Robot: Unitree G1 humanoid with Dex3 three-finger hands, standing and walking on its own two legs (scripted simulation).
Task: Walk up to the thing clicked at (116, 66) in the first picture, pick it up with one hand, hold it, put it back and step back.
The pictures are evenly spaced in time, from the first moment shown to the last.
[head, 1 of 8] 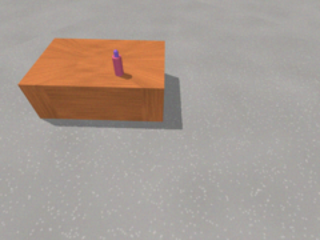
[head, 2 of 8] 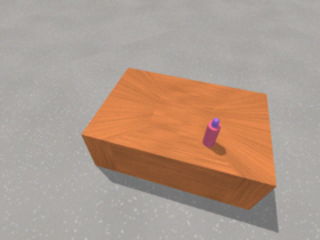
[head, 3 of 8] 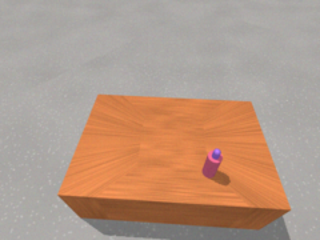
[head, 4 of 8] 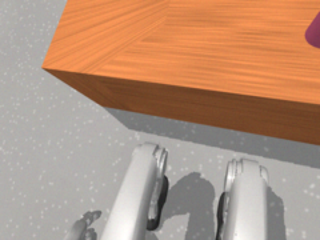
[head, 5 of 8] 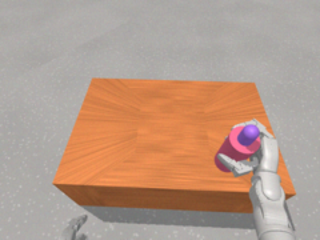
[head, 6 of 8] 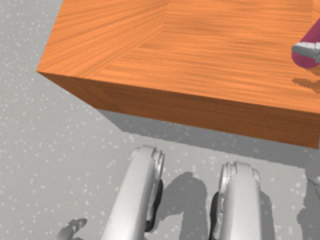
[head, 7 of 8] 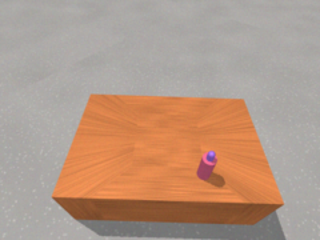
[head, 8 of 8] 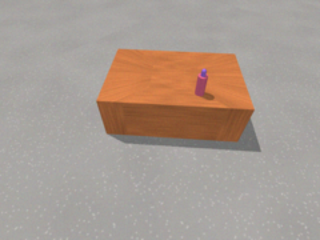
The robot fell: no
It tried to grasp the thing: yes
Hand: right
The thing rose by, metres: 0.34
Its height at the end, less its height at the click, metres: +0.00
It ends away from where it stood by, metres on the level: 0.02
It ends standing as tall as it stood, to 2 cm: yes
